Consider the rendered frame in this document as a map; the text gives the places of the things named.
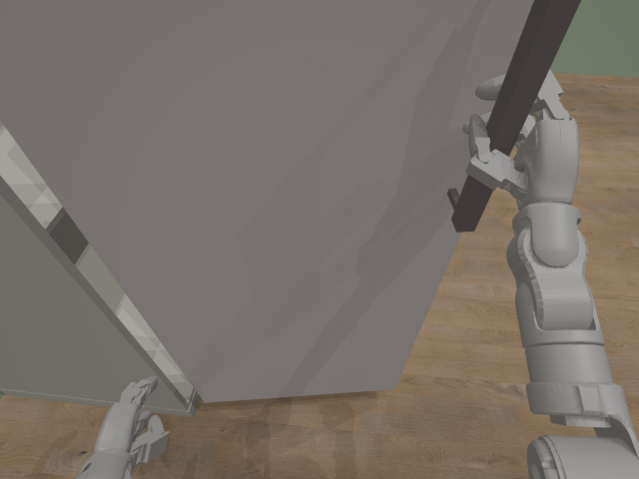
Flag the handle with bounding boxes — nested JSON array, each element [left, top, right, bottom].
[[447, 0, 581, 233]]

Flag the robot right hand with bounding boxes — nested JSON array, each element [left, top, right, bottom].
[[462, 69, 579, 211]]

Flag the right robot upper arm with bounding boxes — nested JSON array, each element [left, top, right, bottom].
[[527, 435, 639, 479]]

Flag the robot left forearm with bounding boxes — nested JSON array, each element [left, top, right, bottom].
[[76, 449, 134, 479]]

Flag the robot right forearm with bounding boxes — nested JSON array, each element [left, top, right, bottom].
[[506, 202, 639, 460]]

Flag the robot left hand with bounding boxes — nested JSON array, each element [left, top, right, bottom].
[[93, 376, 170, 468]]

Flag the fridge door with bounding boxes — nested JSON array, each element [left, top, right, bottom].
[[0, 0, 534, 403]]

